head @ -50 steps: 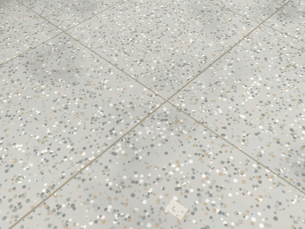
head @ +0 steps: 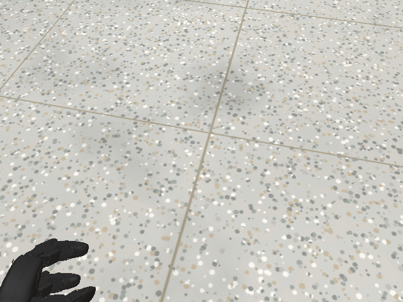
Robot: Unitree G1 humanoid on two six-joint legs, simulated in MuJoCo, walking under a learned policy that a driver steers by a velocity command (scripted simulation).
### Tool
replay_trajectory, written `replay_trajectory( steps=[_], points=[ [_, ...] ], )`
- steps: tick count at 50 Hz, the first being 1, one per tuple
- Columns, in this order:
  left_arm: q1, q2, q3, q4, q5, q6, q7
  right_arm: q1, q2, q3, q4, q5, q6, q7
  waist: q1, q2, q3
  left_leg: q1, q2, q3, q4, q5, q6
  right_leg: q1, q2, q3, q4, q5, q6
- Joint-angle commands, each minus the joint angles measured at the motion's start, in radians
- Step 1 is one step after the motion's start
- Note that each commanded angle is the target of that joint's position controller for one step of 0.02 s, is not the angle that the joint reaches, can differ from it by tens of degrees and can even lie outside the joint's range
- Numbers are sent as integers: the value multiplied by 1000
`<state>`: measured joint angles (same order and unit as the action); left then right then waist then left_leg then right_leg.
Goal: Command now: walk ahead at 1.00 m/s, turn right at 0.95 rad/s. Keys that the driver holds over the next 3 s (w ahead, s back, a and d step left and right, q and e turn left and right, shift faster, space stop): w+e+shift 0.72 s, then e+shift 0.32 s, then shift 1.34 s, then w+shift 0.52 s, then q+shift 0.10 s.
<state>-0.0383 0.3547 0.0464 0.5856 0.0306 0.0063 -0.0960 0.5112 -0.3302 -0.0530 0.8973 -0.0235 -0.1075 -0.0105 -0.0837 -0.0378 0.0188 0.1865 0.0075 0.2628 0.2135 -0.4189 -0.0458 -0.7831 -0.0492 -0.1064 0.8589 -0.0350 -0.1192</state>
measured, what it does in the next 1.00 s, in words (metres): walks ahead, turning right: right foot, then left foot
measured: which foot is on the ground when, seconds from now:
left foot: down 0.00-0.08, up 0.10-0.46, down 0.48-0.88, up 0.90-1.00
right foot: up 0.00-0.08, down 0.10-0.50, up 0.52-0.90, down 0.92-1.00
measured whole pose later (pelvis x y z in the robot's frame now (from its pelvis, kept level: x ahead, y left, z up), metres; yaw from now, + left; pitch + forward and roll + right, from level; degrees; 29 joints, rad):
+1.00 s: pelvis +0.80 -0.23 -0.01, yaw -58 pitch +0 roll +1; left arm 0.11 0.34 0.06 0.61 -0.01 -0.01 -0.04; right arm 0.26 -0.28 -0.03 0.71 0.00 -0.09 -0.03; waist -0.04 -0.03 0.12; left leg -0.25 -0.01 -0.04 1.36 -0.50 -0.07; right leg -0.51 0.17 -0.04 0.63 -0.14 -0.19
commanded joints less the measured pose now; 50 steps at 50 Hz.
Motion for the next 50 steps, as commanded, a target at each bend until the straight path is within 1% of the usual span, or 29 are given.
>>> replay_trajectory(
  steps=[1, 3, 4, 5, 6, 7, 8, 9, 11, 15, 18, 21, 22, 24, 25, 26, 27, 29, 34, 39, 42, 43, 44, 45, 46, 47, 48, 49, 50],
  points=[
    [77, 17, -11, -19, -2, -8, -2, -117, -154, -22, -101, 1, -13, -11, 149, 115, 29, -187, 207, 10, 100, 1342, 61, 341, 114, -105, -94, -6, -52],
    [381, 86, 25, 67, -2, -15, 18, -174, -211, -38, -128, -7, 22, -21, 313, 147, -128, -237, 252, -19, 507, 1476, 76, 674, 159, -56, -107, -95, -106],
    [573, 133, 56, 138, -3, -16, 42, -196, -204, -39, -142, -17, 33, -16, 380, 95, -207, -409, 224, -30, 836, 1220, 74, 949, 164, 20, -165, -144, -136],
    [507, 206, 86, 145, -30, -1, 70, -201, -92, -16, -160, -28, 31, 6, 291, -140, -135, -694, 17, -34, 1243, 119, 44, 1042, 41, 244, -238, -200, -171],
    [428, 329, 105, 81, 6, 16, 71, -127, -81, -1, -288, -4, 15, 6, 186, -257, -319, -1044, -63, -222, 1528, -99, 6, 1303, -194, 830, -413, -254, -387],
    [458, 278, 104, 61, -5, 19, 84, -237, -127, 3, -304, -15, -10, 6, 243, -29, -316, -1107, -1, -355, 1470, 7, 17, 1251, -213, 930, -556, -379, -368],
    [434, 227, 92, 91, -9, 10, 95, -263, -119, 10, -304, -11, -23, 6, 190, 52, -142, -1093, 42, -359, 1343, 56, 23, 1066, -194, 877, -608, -356, -326],
    [410, 188, 81, 110, -10, -7, 99, -282, -106, 16, -300, -22, -20, 3, 133, 120, -50, -1022, 80, -355, 1227, 58, 18, 892, -151, 789, -615, -253, -291],
    [354, 144, 59, 109, -12, -39, 105, -241, -93, 23, -282, -53, 22, 2, 50, 136, 12, -876, 111, -358, 1104, 7, -7, 642, -72, 644, -616, -99, -270],
    [337, 131, 56, 112, -21, -75, 91, -426, -27, 46, -367, -38, 56, 19, 55, 84, 88, -720, 124, -297, 735, 171, -40, 351, 41, 506, -690, -81, -227],
    [348, 149, 71, 117, -29, -82, 79, -502, -9, 55, -382, -2, 50, 33, 104, 32, 54, -534, 70, -281, 485, 486, -22, 338, 71, 480, -685, 17, -152],
    [395, 165, 81, 131, -33, -75, 84, -493, -60, 37, -375, 5, 46, 26, 119, 6, 10, -471, 33, -303, 356, 459, -1, 522, 36, 534, -580, 164, -100],
    [395, 184, 86, 131, -28, -73, 87, -432, -91, 23, -357, 4, 44, 18, 91, 7, -33, -405, 3, -302, 339, 372, 7, 578, 35, 542, -482, 288, -79],
    [338, 198, 84, 126, -18, -79, 79, -94, -176, -20, -279, -6, 35, -14, -105, 55, -210, -22, 22, -298, 353, 184, 33, 482, 104, 466, -29, 366, -24],
    [313, 41, 41, 91, -10, -93, 86, 112, -245, -42, -247, -35, 29, -36, -154, 240, -327, 193, 281, -569, 305, -192, 52, 300, 172, 382, 338, -217, -21],
    [435, -23, 12, 23, -58, -89, 84, -20, -312, -55, -267, -51, 33, -27, 6, 545, -398, 233, 494, -1191, 17, -442, 134, 48, 220, 267, 541, -500, 0],
    [363, 53, 14, 65, -22, -66, 94, -167, -196, -43, -299, -39, 41, -21, 11, 296, -221, 70, 441, -1127, 0, -547, 156, -32, 112, 241, 590, -364, -6],
    [270, 79, 23, 64, 1, -43, 65, -215, -92, -17, -275, -33, 47, -11, 21, 97, -70, -134, 348, -754, 35, -208, 140, 7, 29, 197, 502, -260, 11],
    [148, 3, -4, -19, 6, 6, 17, -148, -41, -3, -162, 3, 2, 12, 70, 125, 33, -265, 277, -351, -37, 245, 96, -21, -41, 169, 435, -155, 33],
    [-7, -11, -24, -78, 9, 0, 0, -182, -55, -3, -126, 6, -13, 7, 100, 64, 135, -337, 184, -37, -49, 758, 68, 117, 9, 6, 29, 44, 30],
    [52, -11, -20, -42, 12, -9, -4, -132, -134, -21, -118, 19, -1, -10, 125, 98, 56, -247, 178, 10, 132, 1223, 40, 339, 127, -104, -160, 57, -5],
    [147, 69, 29, -45, -97, -34, 8, -215, -306, -77, -183, 61, 11, -43, 192, 219, -20, -219, 190, -40, 241, 1405, 26, 442, 126, -36, -147, 29, 4],
    [293, 138, 59, -5, -102, -38, 16, -278, -307, -87, -209, 64, 25, -56, 272, 207, -108, -239, 208, -61, 415, 1438, 26, 595, 130, 6, -186, 30, -26],
    [471, 192, 98, 53, -93, -30, 36, -300, -238, -74, -230, 59, 32, -57, 330, 135, -188, -358, 166, -67, 679, 1174, 9, 854, 122, 61, -295, 176, -59],
    [435, 196, 98, 63, -90, -19, 69, -230, -77, -35, -225, 31, 29, -40, 241, -73, -125, -617, 27, -98, 989, 43, -34, 1016, 39, 204, -356, 300, -96],
    [346, 275, 99, -18, -37, -24, 75, -118, -14, -7, -277, -10, 8, -26, 116, -273, -276, -860, -85, -229, 1364, -268, -56, 1221, -142, 576, -229, 810, -281],
    [333, 240, 99, -54, 2, -28, 70, -140, -114, -11, -318, 18, -16, -14, 174, -153, -517, -955, -77, -424, 1440, -185, -37, 1304, -271, 832, -420, 429, -406],
    [265, 210, 95, -81, -19, -35, 65, -232, -160, -19, -331, 33, -27, -14, 154, 27, -415, -951, -41, -443, 1335, -100, -9, 1165, -221, 827, -499, 211, -363],
    [203, 168, 86, -84, -51, -44, 65, -266, -152, -25, -330, 28, -20, -22, 98, 145, -268, -946, -12, -431, 1253, -64, -15, 997, -168, 770, -529, 141, -309]
  ],
)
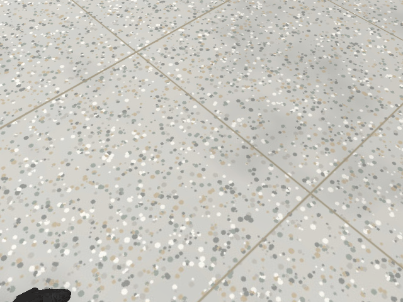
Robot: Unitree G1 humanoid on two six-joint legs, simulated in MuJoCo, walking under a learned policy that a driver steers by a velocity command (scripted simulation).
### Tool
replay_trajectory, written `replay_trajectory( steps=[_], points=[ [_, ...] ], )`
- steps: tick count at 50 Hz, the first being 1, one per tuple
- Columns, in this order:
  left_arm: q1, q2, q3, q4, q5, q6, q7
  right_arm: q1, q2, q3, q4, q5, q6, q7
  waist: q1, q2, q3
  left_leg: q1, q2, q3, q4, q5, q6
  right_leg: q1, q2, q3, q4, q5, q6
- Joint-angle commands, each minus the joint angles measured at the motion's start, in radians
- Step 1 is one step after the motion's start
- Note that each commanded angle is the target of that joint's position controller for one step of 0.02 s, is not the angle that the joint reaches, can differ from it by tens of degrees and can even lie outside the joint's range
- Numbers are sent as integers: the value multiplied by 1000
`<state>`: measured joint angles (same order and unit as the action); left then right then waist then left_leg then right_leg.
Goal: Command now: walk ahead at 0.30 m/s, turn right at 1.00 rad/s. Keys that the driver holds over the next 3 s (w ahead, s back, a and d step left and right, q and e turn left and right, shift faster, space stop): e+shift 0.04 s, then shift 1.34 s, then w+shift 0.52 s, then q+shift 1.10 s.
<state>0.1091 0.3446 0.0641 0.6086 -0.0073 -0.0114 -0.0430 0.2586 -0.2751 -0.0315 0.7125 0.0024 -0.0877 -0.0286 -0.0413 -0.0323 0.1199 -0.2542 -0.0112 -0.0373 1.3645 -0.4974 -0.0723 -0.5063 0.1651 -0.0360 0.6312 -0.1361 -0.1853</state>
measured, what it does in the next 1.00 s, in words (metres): walks ahead: left foot, then right foot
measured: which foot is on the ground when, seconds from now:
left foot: up 0.00-0.34, down 0.36-1.00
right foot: down 0.00-0.36, up 0.38-0.64, down 0.66-1.00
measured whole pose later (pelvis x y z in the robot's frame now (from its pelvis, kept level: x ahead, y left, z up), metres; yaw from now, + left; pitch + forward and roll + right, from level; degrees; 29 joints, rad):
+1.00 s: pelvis +0.22 +0.05 +0.02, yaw -15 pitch -1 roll +1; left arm 0.23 0.18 0.03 0.82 0.01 0.00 0.03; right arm 0.19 -0.22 -0.05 0.77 -0.01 -0.01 -0.02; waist -0.02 0.02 0.02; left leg -0.30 0.00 -0.04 0.55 -0.23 -0.03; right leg -0.19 0.01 0.06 0.58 -0.37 0.00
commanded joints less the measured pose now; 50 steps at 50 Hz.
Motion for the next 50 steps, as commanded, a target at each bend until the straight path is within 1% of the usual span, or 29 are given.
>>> replay_trajectory(
  steps=[1, 2, 3, 4, 6, 8, 11, 14, 16, 17, 18, 19, 20, 21, 23, 24, 26, 27, 29, 31, 32, 33, 34, 35, 36, 37, 39, 41, 50],
  points=[
    [29, 153, 59, -109, -27, -34, 13, -3, -202, -47, -132, -9, -25, -9, 17, 180, -302, -456, 30, -136, 49, 26, -3, 580, -355, 654, -312, 323, -221],
    [6, 154, 62, -108, -21, -34, 17, -4, -207, -53, -131, -13, -11, -11, -8, 162, -248, -401, 41, -132, -14, 36, -16, 454, -324, 590, -320, 421, -203],
    [-10, 137, 59, -100, -14, -29, 24, -7, -202, -56, -129, -13, 3, -12, -22, 140, -215, -362, 58, -117, -68, 42, -27, 359, -299, 520, -314, 511, -183],
    [-1, 116, 55, -82, -17, -25, 34, -13, -179, -52, -125, -17, 10, -13, -21, 125, -200, -336, 70, -98, -138, 57, -34, 284, -275, 462, -295, 580, -163],
    [41, 115, 54, -48, -14, -12, 59, -57, -119, -35, -141, -28, 14, -15, 1, 87, -221, -305, 47, -48, -264, 151, -47, 212, -218, 376, -250, 706, -128],
    [49, 104, 51, -30, -14, 15, 79, -93, -88, -24, -150, -27, 22, -12, 17, 35, -272, -248, 22, -20, -405, 294, -50, 189, -161, 312, -207, 686, -68],
    [60, 76, 40, -17, -14, 39, 93, -172, -83, -23, -166, -15, 29, -2, 57, -39, -287, -190, 6, -18, -550, 435, -40, 185, -155, 325, -186, 500, -9],
    [68, 50, 29, -10, -5, 41, 85, -232, -98, -28, -186, -10, 27, 6, 84, -76, -248, -209, 12, -51, -651, 387, -14, 257, -213, 419, -145, 378, -19],
    [58, 37, 22, -9, -6, 38, 79, -220, -110, -39, -184, -13, 15, 15, 67, -89, -233, -157, 13, -56, -790, 385, 20, 304, -226, 462, -92, 335, -8],
    [44, 24, 16, -8, -8, 35, 76, -190, -102, -42, -174, -16, 6, 20, 37, -93, -225, -65, 17, -48, -917, 498, 46, 293, -202, 457, -60, 284, 18],
    [89, -15, 5, -5, 7, 25, 71, -183, -131, -46, -180, -31, -1, 19, 51, -27, -245, 69, 116, -125, -947, 796, 90, 242, -150, 418, 20, 128, 69],
    [226, -23, 3, 19, 16, 15, 67, -199, -166, -46, -196, -55, 5, 14, 121, 182, -288, 231, 301, -293, -884, 1206, 232, 112, -43, 327, 170, -334, 142],
    [211, 32, 11, 24, 0, 17, 68, -109, -107, -41, -152, -58, 15, 12, 75, 309, -345, 261, 427, -497, -932, 1157, 383, 33, -47, 257, 275, -517, 204],
    [151, 96, 28, 22, -1, 29, 71, -76, -85, -37, -142, -37, 22, 16, 34, 234, -338, 251, 405, -523, -950, 972, 395, 10, -83, 237, 390, -547, 243],
    [92, 81, 38, 33, -3, 65, 77, -90, -108, -43, -135, -17, 42, 14, 29, 127, -265, 172, 323, -424, -975, 688, 321, -37, -100, 201, 537, -480, 277],
    [97, 61, 35, 40, -3, 77, 78, -134, -112, -42, -139, -14, 50, 11, 46, 119, -232, 103, 294, -374, -998, 580, 293, -18, -123, 191, 526, -437, 281],
    [113, -13, 15, 55, -7, 79, 77, -207, -87, -37, -146, -20, 69, 14, 74, 160, -192, -19, 181, -221, -1033, 473, 230, 90, -134, 114, 339, -382, 280],
    [110, -38, 7, 62, -5, 74, 78, -205, -76, -36, -142, -21, 76, 16, 63, 190, -201, -20, 155, -186, -1035, 458, 227, 132, -136, 87, 253, -368, 281],
    [92, -43, 4, 67, 0, 63, 74, -154, -77, -40, -119, -16, 82, 15, 33, 230, -231, 30, 163, -193, -1024, 415, 249, 183, -150, 82, 107, -309, 273],
    [121, -33, 9, 90, 0, 55, 69, -144, -78, -39, -107, -7, 86, 13, 46, 224, -241, 24, 172, -203, -1003, 349, 251, 263, -151, 68, -66, -162, 247],
    [135, -33, 9, 102, 4, 52, 65, -131, -71, -35, -100, -3, 86, 12, 55, 211, -233, -8, 164, -197, -999, 298, 231, 317, -142, 53, -158, -92, 225],
    [125, -16, 11, 96, 18, 49, 62, -98, -61, -31, -86, -4, 81, 14, 49, 181, -225, -55, 151, -187, -994, 228, 188, 366, -162, 78, -182, -50, 199],
    [113, 24, 15, 80, 31, 47, 64, -92, -52, -26, -85, -16, 72, 18, 37, 113, -212, -114, 125, -150, -951, 170, 140, 391, -243, 164, -188, -15, 160],
    [96, 40, 22, 109, 29, 44, 61, -86, -24, -22, -99, -27, 65, 24, -12, -77, -186, -56, 37, -31, -923, 155, 87, 251, -261, 203, -198, -179, 111],
    [62, -22, 6, 93, 28, 35, 58, -127, -33, -23, -93, -38, 62, 24, 9, -77, -159, 15, 23, -10, -879, 223, 54, 171, -255, 210, -246, -284, 104],
    [56, -42, -3, 99, 34, 26, 59, -136, -32, -26, -89, -34, 61, 23, 7, -69, -142, 41, 22, -10, -873, 266, 51, 140, -250, 208, -260, -321, 120],
    [63, -21, 1, 110, 26, 8, 62, -117, -36, -30, -72, -27, 64, 15, 11, -41, -113, 47, 29, -20, -867, 315, 62, 134, -234, 191, -246, -265, 148],
    [98, -23, -1, 128, 19, -2, 68, -106, -33, -31, -59, -20, 64, 13, 18, -28, -106, 39, 33, -27, -870, 339, 71, 153, -224, 178, -223, -200, 156],
    [133, -48, -6, 178, 10, -6, 73, -87, -30, -39, 2, -13, 71, 0, 31, 25, -129, 61, 39, -29, -858, 454, 62, 216, -204, 155, -187, -41, 152]
  ],
)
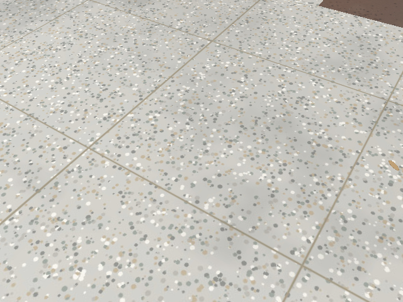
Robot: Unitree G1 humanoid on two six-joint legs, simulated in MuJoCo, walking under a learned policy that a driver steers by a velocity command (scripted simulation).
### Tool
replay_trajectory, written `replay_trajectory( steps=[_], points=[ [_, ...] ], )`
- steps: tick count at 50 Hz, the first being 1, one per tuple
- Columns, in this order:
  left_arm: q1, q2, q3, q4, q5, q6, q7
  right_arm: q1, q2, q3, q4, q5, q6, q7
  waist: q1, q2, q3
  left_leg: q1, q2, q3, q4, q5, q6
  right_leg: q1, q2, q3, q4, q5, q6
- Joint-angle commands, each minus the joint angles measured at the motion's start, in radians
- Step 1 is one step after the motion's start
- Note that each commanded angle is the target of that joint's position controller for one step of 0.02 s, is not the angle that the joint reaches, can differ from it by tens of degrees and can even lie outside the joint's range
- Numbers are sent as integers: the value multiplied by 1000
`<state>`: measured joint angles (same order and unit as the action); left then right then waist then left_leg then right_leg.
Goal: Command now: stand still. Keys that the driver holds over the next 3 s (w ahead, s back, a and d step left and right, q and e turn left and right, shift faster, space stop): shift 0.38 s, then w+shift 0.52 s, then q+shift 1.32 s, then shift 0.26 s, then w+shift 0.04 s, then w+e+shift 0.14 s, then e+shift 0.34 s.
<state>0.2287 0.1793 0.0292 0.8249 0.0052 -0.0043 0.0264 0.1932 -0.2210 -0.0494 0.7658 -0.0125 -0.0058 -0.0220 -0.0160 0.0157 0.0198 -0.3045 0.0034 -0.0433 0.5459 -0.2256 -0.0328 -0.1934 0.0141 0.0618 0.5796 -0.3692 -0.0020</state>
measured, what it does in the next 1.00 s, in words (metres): walks ahead: left foot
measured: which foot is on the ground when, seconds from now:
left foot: down 0.00-0.42, up 0.44-0.64, down 0.66-1.00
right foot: down 0.00-0.66, up 0.68-1.00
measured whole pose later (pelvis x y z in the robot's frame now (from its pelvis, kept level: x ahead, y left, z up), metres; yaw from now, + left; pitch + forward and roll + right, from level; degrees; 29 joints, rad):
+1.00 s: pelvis +0.27 +0.07 +0.00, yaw +2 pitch +2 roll +1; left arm -0.02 0.22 0.03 0.79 0.02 -0.06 -0.06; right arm 0.54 -0.15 -0.02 1.04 0.00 -0.10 0.00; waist -0.09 -0.03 0.00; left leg 0.13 -0.05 0.03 0.14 -0.31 0.04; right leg -0.73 -0.08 -0.04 0.74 0.01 -0.03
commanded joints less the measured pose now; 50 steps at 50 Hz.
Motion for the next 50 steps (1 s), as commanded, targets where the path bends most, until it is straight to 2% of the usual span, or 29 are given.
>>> replay_trajectory(
  steps=[1, 9, 19, 20, 21, 22, 23, 24, 25, 27, 29, 30, 31, 32, 33, 34, 35, 36, 37, 38, 39, 40, 42, 45, 47, 49, 50],
  points=[
    [15, 115, 29, -32, -3, -13, 3, -20, -85, -22, -44, 3, -10, -8, 6, -22, -33, 116, 26, -23, -37, 194, 22, -92, -51, 54, -133, 208, -31],
    [20, 110, 32, 34, -7, -15, 3, -15, -90, -28, 21, 8, 2, -22, 7, -23, -38, 142, 29, -21, -33, 236, 22, -64, -42, 38, -137, 290, -29],
    [38, 112, 31, 122, -8, -15, 8, -15, -90, -30, 118, 11, 13, -31, 8, -23, -16, 159, 26, -13, -56, 228, 22, -53, -34, 23, -166, 288, -24],
    [84, 113, 35, 148, -12, -11, 9, 15, -72, -27, 145, 13, 15, -30, 17, -47, -56, 162, -16, 36, -26, 16, 23, -28, -28, 25, -200, 59, -43],
    [112, 157, 49, 153, -25, -7, 10, 7, -79, -32, 152, 25, 14, -27, 37, -96, -14, 75, -64, 89, 53, -248, 25, -33, -59, 91, -252, -277, -93],
    [155, 207, 62, 151, -35, -13, 10, -63, -90, -33, 123, 35, 1, -21, 76, -158, 64, -88, -69, 108, 150, -336, 28, -23, -163, 248, -356, -545, -162],
    [148, 260, 78, 142, -42, -31, 12, -152, -76, -25, 76, 57, -24, -12, 97, -240, 162, -222, -21, 87, 269, -266, 45, -33, -305, 445, -468, -637, -241],
    [127, 247, 74, 128, -35, -54, 15, -205, -95, -27, 49, 68, -51, -4, 103, -227, 223, -351, 41, 18, 352, -262, 67, -5, -372, 538, -513, -552, -282],
    [110, 214, 65, 121, -29, -74, 14, -201, -103, -30, 47, 68, -75, 5, 87, -190, 232, -455, 81, -12, 384, -232, 82, 83, -385, 528, -504, -438, -279],
    [97, 188, 60, 114, -36, -88, 3, -171, -93, -26, 60, 60, -106, 24, 69, -147, 166, -443, 118, -6, 266, -172, 99, 172, -344, 395, -465, -246, -225],
    [78, 202, 64, 105, -39, -82, -7, -129, -75, -25, 86, 51, -114, 39, 45, -157, 97, -190, 63, 82, 126, -114, 84, 70, -247, 225, -443, -140, -183],
    [60, 217, 67, 99, -43, -78, -10, -70, -69, -26, 111, 52, -112, 43, 12, -163, 80, -36, 31, 130, 83, -64, 68, -25, -217, 167, -421, -134, -179],
    [52, 240, 80, 120, 42, -75, -23, 33, -66, -31, 117, -27, -66, 68, -44, -168, 48, 156, -35, 224, 5, -50, 68, -115, -164, 107, -380, -187, -187],
    [47, 226, 80, 121, 48, -78, -28, 163, -98, -52, 165, -32, -47, 64, -101, -91, 27, 365, -78, 261, 8, -56, 65, -237, -139, 75, -253, -92, -185],
    [14, 205, 72, 116, 52, -86, -29, 380, -145, -74, 222, -30, -49, 50, -219, 48, -48, 595, -24, 165, -14, -155, 79, -374, -73, -7, 83, 77, -171],
    [-62, 62, 36, 49, 50, -98, -30, 567, -263, -86, 253, -54, -61, 36, -274, 379, -122, 645, 295, -366, -250, -658, 145, -580, 44, -69, 566, -164, -122],
    [-75, 51, 35, 5, 31, -109, -42, 409, -198, -51, 228, -51, -58, 34, -156, 303, -35, 467, 372, -793, -485, -842, 204, -712, 82, 104, 724, -106, -142],
    [-90, 89, 38, -14, 18, -106, -53, 229, -203, -50, 176, -41, -57, 34, -58, 149, 64, 378, 414, -707, -451, -798, 224, -780, -37, 82, 778, 39, -151],
    [-76, 136, 45, 2, 28, -104, -66, 158, -166, -44, 150, -27, -67, 39, -29, 15, 55, 303, 364, -550, -416, -623, 217, -709, -103, 36, 728, 148, -136],
    [-33, 130, 46, 22, 42, -96, -73, 141, -154, -37, 149, -17, -76, 42, 4, 11, 29, 252, 303, -424, -422, -510, 201, -625, -130, 23, 665, 176, -115],
    [-17, 121, 43, 28, 56, -83, -80, 140, -122, -25, 156, -16, -84, 40, 20, 40, 32, 207, 257, -342, -442, -441, 187, -579, -143, 4, 637, 190, -90],
    [-31, 110, 39, 21, 56, -69, -89, 167, -102, -17, 172, -17, -93, 37, 19, 70, 45, 187, 230, -286, -461, -382, 188, -573, -146, -16, 632, 219, -73],
    [-96, 103, 32, -8, 43, -50, -92, 231, -95, -14, 201, -11, -102, 33, 12, 59, 93, 203, 206, -214, -490, -277, 200, -644, -147, -48, 594, 272, -53],
    [-248, 109, 26, -69, 37, -44, -91, 302, -94, -9, 215, -4, -110, 33, -19, 21, 134, 235, 192, -126, -535, -107, 221, -694, -134, -94, 427, 330, -29],
    [-330, 75, 8, -104, 34, -53, -91, 313, -65, 3, 221, -3, -113, 27, -27, 7, 170, 187, 153, -63, -521, 199, 219, -578, -101, -129, 227, 383, -17],
    [-360, 48, -6, -121, 25, -63, -86, 323, -92, 1, 231, 2, -110, 18, -27, 38, 157, 185, 147, -30, -485, 521, 208, -423, -49, -161, 80, 409, -24],
    [-402, 83, 9, -146, -53, -106, -72, 352, -136, -11, 228, 53, -98, -6, -32, 43, 130, 261, 188, -59, -418, 539, 205, -426, -40, -74, 2, 423, -22]
  ],
)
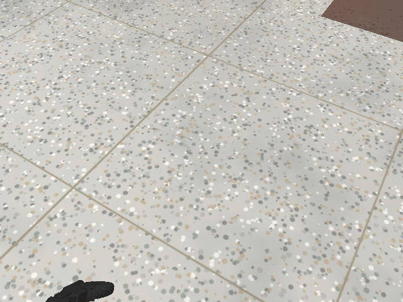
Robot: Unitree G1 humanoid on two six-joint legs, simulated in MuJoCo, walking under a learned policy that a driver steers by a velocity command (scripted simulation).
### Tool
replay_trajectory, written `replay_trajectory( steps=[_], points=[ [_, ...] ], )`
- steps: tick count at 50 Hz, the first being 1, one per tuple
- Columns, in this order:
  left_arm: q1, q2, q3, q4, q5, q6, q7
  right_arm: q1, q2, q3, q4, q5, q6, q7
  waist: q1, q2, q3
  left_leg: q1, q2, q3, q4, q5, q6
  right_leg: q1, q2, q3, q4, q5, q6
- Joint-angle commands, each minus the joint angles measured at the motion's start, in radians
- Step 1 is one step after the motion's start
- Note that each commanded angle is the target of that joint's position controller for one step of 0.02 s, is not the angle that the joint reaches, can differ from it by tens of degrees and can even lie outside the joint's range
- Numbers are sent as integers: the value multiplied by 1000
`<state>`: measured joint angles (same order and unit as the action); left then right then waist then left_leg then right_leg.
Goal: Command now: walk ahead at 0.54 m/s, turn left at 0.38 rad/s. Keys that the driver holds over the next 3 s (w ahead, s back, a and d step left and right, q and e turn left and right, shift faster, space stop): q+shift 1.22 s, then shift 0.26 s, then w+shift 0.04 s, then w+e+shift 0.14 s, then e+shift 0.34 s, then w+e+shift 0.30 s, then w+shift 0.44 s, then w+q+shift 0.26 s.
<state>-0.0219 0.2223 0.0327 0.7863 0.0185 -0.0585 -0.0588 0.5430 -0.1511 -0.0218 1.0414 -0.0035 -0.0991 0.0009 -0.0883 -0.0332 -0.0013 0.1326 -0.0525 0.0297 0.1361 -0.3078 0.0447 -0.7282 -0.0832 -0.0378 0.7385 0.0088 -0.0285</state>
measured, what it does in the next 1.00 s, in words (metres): walks ahead, turning left: right foot, then left foot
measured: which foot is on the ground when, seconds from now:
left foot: down 0.00-0.12, up 0.14-0.52, down 0.54-1.00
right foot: up 0.00-0.08, down 0.10-0.54, up 0.56-0.98, down 1.00-1.00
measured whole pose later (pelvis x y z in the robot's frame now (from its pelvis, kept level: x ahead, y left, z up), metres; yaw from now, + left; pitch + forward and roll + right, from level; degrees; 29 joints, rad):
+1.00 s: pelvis +0.30 +0.02 -0.01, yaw +52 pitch +3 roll -1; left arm 0.06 0.31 0.08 0.78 -0.01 -0.02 0.00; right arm 0.15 -0.35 -0.10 0.51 0.02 0.06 -0.04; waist 0.00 0.02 0.03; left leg -0.39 -0.16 -0.29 0.60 -0.23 0.02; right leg -0.35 0.06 0.12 0.50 -0.20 0.02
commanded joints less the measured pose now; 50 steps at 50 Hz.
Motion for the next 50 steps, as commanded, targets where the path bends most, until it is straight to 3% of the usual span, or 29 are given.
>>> replay_trajectory(
  steps=[1, 3, 4, 5, 6, 7, 8, 9, 10, 11, 12, 14, 16, 19, 24, 26, 27, 28, 29, 30, 31, 32, 33, 35, 39, 43, 47, 49, 50],
  points=[
    [-151, 72, 11, -118, -73, -71, 15, -10, -235, -45, -49, 47, 5, -41, 68, 91, 125, -117, 257, -146, 31, 688, 113, 132, 74, 40, -235, 70, 4],
    [-62, 148, 40, -100, -53, -81, 28, -41, -280, -68, -75, 29, 24, -48, 118, 145, 24, -58, 247, -167, 175, 921, 67, 295, 129, 36, -277, 72, -6],
    [83, 188, 60, -59, -50, -78, 43, -76, -274, -72, -96, 21, 35, -44, 184, 170, -74, -83, 209, -158, 328, 984, 31, 484, 143, 29, -278, 109, -23],
    [263, 218, 73, -18, -33, -70, 58, -134, -243, -66, -132, 17, 42, -36, 269, 184, -175, -240, 158, -156, 553, 854, -15, 758, 61, 82, -259, 220, -58],
    [401, 297, 80, -2, 2, -55, 78, -146, -124, -37, -196, -10, 42, -33, 261, -25, -357, -508, 22, -113, 899, 197, -64, 1095, -212, 309, -125, 583, -105],
    [357, 276, 59, -20, 25, -57, 60, 76, -20, -7, -189, 26, 42, -31, 148, -301, -611, -707, -72, -192, 1259, -440, -78, 1308, -464, 667, -191, 681, -296],
    [266, 197, 50, -62, 12, -40, 59, 57, -147, -41, -187, 42, 50, -31, 151, -189, -562, -744, 22, -210, 1317, -361, -79, 1157, -389, 603, -271, 464, -276],
    [189, 129, 35, -73, -4, -30, 68, -61, -193, -58, -222, 56, 63, -37, 142, -125, -369, -809, 69, -140, 1285, -274, -82, 987, -332, 421, -304, 343, -229],
    [128, 109, 29, -56, -14, -24, 74, -107, -199, -66, -232, 49, 78, -44, 104, -47, -226, -796, 117, -105, 1247, -210, -98, 790, -277, 304, -348, 320, -201],
    [87, 93, 25, -51, -7, -25, 78, -110, -208, -81, -237, 37, 98, -50, 71, -54, -165, -741, 152, -101, 1228, -173, -103, 641, -250, 225, -388, 256, -190],
    [50, 106, 29, -44, 8, -24, 76, -91, -177, -80, -245, 41, 120, -48, 39, -79, -113, -667, 173, -90, 1207, -155, -103, 502, -236, 157, -442, 166, -184],
    [-9, 120, 36, -38, 15, -29, 74, -128, -136, -73, -292, 42, 145, -49, 18, -92, -36, -641, 191, -62, 1109, -131, -103, 361, -236, 60, -521, 87, -198],
    [-15, 160, 50, -29, 9, -33, 84, -188, -158, -76, -342, 28, 149, -42, 21, -81, -36, -646, 211, -58, 980, -34, -96, 374, -250, 5, -539, 105, -217],
    [-38, 192, 60, -37, -5, -18, 97, -237, -180, -77, -370, 24, 148, -11, 25, -34, -77, -567, 205, -26, 802, 154, -69, 419, -244, -91, -521, 97, -201],
    [5, 244, 78, -32, -40, 25, 80, -353, -242, -96, -442, 29, 175, 26, 57, -32, -52, -553, 163, 48, 621, 78, -19, 572, -284, -139, -423, 24, -141],
    [22, 244, 83, -24, -55, 44, 73, -346, -250, -108, -456, 27, 176, 28, 40, -17, -52, -497, 126, 81, 492, 90, 18, 608, -277, -172, -311, 2, -83],
    [73, 219, 81, -4, -57, 52, 67, -296, -281, -124, -446, 18, 171, 17, 27, 43, -64, -405, 100, 59, 406, 181, 51, 581, -228, -207, -173, -26, -34],
    [102, 195, 77, -13, -33, 58, 62, -217, -417, -167, -443, 13, 161, -8, 16, 287, -51, -262, 232, -212, 283, 625, 136, 390, -105, -268, 147, -241, 50],
    [52, 154, 63, -88, 2, 51, 65, -242, -507, -169, -469, -18, 142, -10, 74, 444, -102, -97, 394, -619, 247, 679, 339, 30, 78, -134, 424, -703, 120],
    [-7, 192, 70, -88, 1, 46, 66, -235, -444, -155, -486, -20, 111, 7, 19, 242, -200, -76, 405, -616, 216, 585, 348, -16, 76, 60, 539, -687, 103],
    [-31, 190, 70, -100, -24, 40, 69, -250, -426, -146, -485, -11, 90, 9, 35, 172, -180, -97, 372, -541, 210, 520, 303, -34, 71, 99, 533, -593, 72],
    [-13, 180, 70, -83, -22, 36, 79, -294, -401, -142, -487, 13, 86, 1, 69, 95, -146, -135, 319, -473, 216, 444, 245, -33, 51, 121, 481, -502, 60],
    [-4, 196, 75, -78, -10, 36, 88, -347, -367, -131, -501, 28, 95, -12, 91, 99, -128, -189, 295, -434, 218, 410, 209, -11, 41, 134, 422, -438, 58],
    [18, 193, 77, -72, -12, 37, 83, -389, -341, -118, -535, 15, 110, -34, 115, 126, -150, -262, 246, -393, 225, 448, 189, 84, 70, 131, 369, -366, 69],
    [6, 143, 58, -72, -22, 36, 79, -365, -356, -126, -555, 18, 122, -51, 98, 123, -162, -270, 207, -423, 251, 404, 182, 140, 127, 152, 143, -321, 103],
    [15, 160, 61, -71, -27, 36, 69, -378, -355, -127, -577, 15, 137, -49, 84, 184, -139, -334, 182, -504, 256, 278, 162, 222, 155, 169, 11, -302, 103],
    [60, 188, 75, -73, -30, 21, 56, -403, -349, -125, -597, 21, 144, -41, 88, 230, -128, -349, 155, -589, 295, 284, 135, 328, 157, 178, -152, -311, 76],
    [141, 211, 92, -52, -28, 16, 53, -438, -328, -117, -609, 32, 150, -38, 128, 208, -128, -427, 92, -569, 364, 202, 83, 502, 109, 163, -364, -157, 48],
    [158, 269, 107, -56, -16, 24, 59, -375, -265, -99, -605, 26, 154, -35, 93, 45, -165, -538, 3, -463, 536, -113, 34, 642, -87, 321, -411, -143, -20]
  ],
)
